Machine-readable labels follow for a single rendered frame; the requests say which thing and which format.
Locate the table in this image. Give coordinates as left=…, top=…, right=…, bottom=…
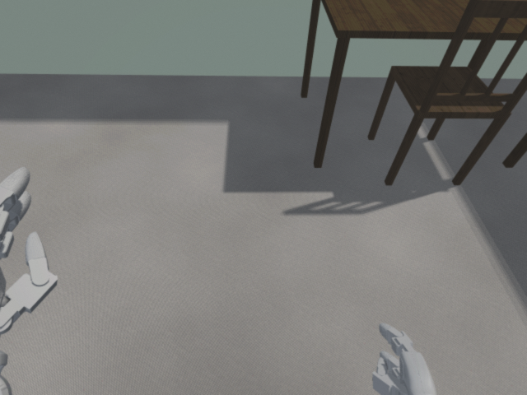
left=301, top=0, right=527, bottom=168

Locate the right robot hand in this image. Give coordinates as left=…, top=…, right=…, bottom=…
left=372, top=323, right=437, bottom=395

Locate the chair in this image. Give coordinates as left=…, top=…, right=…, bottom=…
left=368, top=0, right=527, bottom=185

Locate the left robot hand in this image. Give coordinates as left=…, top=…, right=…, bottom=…
left=0, top=167, right=58, bottom=336

